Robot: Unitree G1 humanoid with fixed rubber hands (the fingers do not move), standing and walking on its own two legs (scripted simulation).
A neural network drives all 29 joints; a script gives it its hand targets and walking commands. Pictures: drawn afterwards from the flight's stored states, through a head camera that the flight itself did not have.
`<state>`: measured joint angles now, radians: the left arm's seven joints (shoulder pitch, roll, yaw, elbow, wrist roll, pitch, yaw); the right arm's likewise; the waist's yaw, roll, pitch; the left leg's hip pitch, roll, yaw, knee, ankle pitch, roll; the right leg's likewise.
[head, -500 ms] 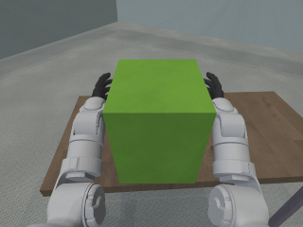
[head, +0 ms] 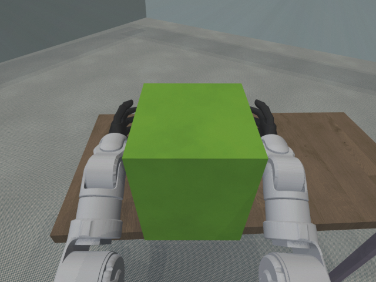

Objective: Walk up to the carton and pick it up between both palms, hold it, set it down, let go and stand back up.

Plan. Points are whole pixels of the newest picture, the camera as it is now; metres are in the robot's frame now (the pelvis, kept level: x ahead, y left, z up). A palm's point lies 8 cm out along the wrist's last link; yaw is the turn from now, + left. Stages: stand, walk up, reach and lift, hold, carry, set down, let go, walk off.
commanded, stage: hold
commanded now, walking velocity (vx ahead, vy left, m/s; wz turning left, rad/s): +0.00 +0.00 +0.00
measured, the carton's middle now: (192, 162) +0.34 +0.00 +0.13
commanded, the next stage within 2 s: none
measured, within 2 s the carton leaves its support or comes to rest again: neither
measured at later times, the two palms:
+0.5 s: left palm (123, 136) +0.36 +0.14 +0.18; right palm (269, 135) +0.37 -0.15 +0.19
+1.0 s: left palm (117, 134) +0.36 +0.15 +0.19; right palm (264, 133) +0.36 -0.14 +0.20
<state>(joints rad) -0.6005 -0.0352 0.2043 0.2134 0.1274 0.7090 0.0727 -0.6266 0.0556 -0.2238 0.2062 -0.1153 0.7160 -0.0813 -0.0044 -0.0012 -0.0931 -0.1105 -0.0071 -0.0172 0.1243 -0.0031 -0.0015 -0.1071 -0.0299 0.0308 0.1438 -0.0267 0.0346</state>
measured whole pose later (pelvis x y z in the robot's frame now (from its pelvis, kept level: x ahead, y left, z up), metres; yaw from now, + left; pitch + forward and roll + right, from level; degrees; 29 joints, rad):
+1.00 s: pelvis +0.01 +0.00 +0.00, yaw +0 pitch +0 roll +0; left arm -0.56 -0.04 0.18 0.10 0.14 0.73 0.08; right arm -0.60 0.05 -0.19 0.13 -0.11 0.72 -0.07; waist 0.02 0.00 -0.11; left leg -0.10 0.00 -0.01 0.09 0.01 -0.01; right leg -0.10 -0.02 0.03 0.09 0.00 0.03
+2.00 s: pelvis +0.00 -0.01 +0.00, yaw +0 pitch -1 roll +0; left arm -0.59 -0.05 0.21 0.17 0.16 0.76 0.04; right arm -0.63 0.05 -0.22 0.20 -0.16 0.75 -0.04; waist 0.02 0.00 -0.08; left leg -0.08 0.01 -0.01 0.10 0.00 -0.01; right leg -0.08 -0.02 0.03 0.12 -0.02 0.02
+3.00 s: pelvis +0.01 -0.01 +0.00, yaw +0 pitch +1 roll +0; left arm -0.52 -0.05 0.16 0.02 0.13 0.77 0.07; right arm -0.55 0.05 -0.17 0.03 -0.12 0.77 -0.07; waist 0.01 0.01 -0.08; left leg -0.10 0.00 -0.01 0.09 0.00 -0.01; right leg -0.10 -0.02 0.03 0.11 -0.02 0.02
